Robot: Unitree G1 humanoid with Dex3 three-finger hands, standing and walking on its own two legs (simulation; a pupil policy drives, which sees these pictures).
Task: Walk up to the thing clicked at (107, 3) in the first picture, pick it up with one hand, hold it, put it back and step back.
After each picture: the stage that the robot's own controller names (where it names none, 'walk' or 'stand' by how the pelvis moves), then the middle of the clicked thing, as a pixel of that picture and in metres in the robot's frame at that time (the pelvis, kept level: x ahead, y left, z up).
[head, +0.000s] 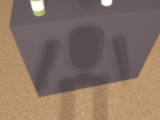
stand; out of the picture +1.00 -0.14 +0.06
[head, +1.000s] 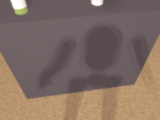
rise first; out of the picture +0.92 -0.04 +0.09
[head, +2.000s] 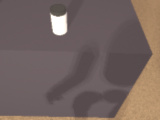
walk; (59, 19) +0.63 +0.17 +0.08
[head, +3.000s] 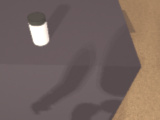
stand; (39, 29) +0.56 +0.19 +0.09
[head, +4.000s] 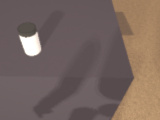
stand; (30, 39) +0.52 +0.23 +0.07
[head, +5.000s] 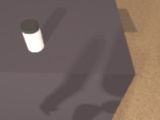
stand; (33, 36) +0.53 +0.23 +0.07
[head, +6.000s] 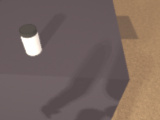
stand; (31, 40) +0.54 +0.24 +0.06
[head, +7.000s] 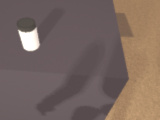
stand; (28, 34) +0.54 +0.23 +0.06
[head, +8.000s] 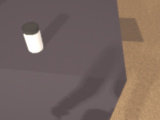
stand; (33, 37) +0.56 +0.24 +0.06
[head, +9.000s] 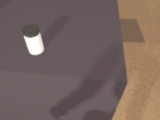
stand; (33, 40) +0.56 +0.24 +0.06
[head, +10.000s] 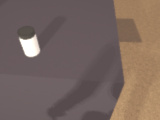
stand; (29, 41) +0.55 +0.25 +0.06
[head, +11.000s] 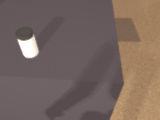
stand; (27, 42) +0.54 +0.25 +0.06
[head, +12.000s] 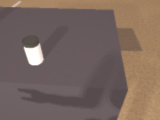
rise first; (33, 50) +0.53 +0.25 +0.06
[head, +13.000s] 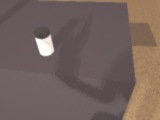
go down; (44, 41) +0.56 +0.24 +0.06
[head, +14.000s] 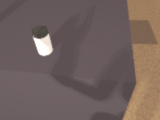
go down; (42, 41) +0.55 +0.24 +0.06
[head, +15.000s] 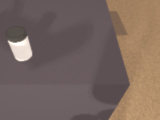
go down; (19, 44) +0.50 +0.22 +0.07
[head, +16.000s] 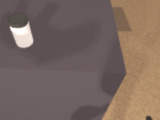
close in; (21, 30) +0.56 +0.22 +0.08
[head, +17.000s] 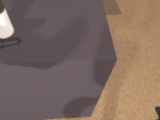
close; out of the picture +0.56 +0.25 +0.11
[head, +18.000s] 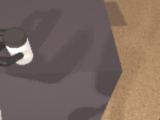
lift; (19, 47) +0.45 +0.20 +0.11
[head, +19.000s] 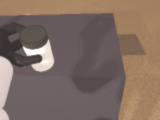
lift; (38, 49) +0.32 +0.14 +0.26
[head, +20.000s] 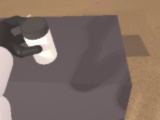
hold; (40, 41) +0.34 +0.13 +0.27
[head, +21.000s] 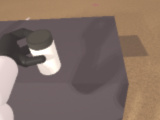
hold; (44, 53) +0.33 +0.12 +0.24
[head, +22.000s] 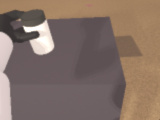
crouch; (38, 32) +0.39 +0.14 +0.28
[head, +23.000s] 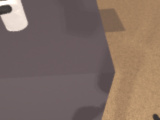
lower; (10, 8) +0.49 +0.18 +0.25
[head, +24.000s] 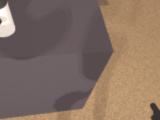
lower; out of the picture +0.53 +0.19 +0.12
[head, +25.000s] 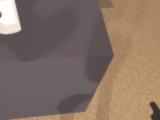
lower; (5, 12) +0.55 +0.18 +0.12
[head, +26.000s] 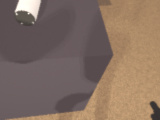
lower; (28, 6) +0.60 +0.12 +0.09
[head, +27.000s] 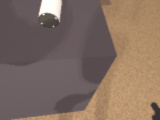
loosen; (50, 8) +0.58 +0.05 +0.10
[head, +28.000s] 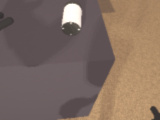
open; (72, 18) +0.57 -0.02 +0.09
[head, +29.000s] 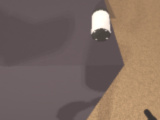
sink last; (100, 24) +0.55 -0.11 +0.09
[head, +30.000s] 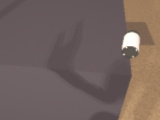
sink last; (131, 43) +0.56 -0.15 +0.06
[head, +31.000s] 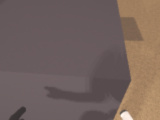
stand; (126, 118) +0.53 -0.34 -0.71
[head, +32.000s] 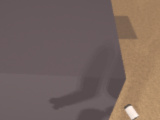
stand; (131, 111) +0.58 -0.41 -0.74
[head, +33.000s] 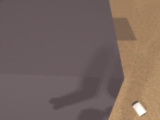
stand; (138, 108) +0.62 -0.49 -0.74
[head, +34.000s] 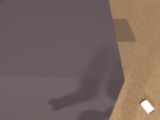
stand; (146, 106) +0.65 -0.56 -0.74
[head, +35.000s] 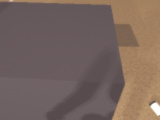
walk; (156, 108) +0.67 -0.64 -0.74
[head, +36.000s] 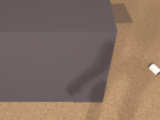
walk; (154, 69) +1.05 -0.63 -0.73
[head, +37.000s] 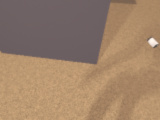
walk; (152, 42) +1.30 -0.82 -0.72
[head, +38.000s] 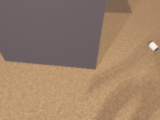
stand; (153, 46) +1.41 -0.84 -0.74
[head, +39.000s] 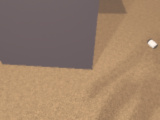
stand; (152, 43) +1.46 -0.88 -0.75
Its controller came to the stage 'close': yes
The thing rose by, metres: 0.22
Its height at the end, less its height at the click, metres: -0.80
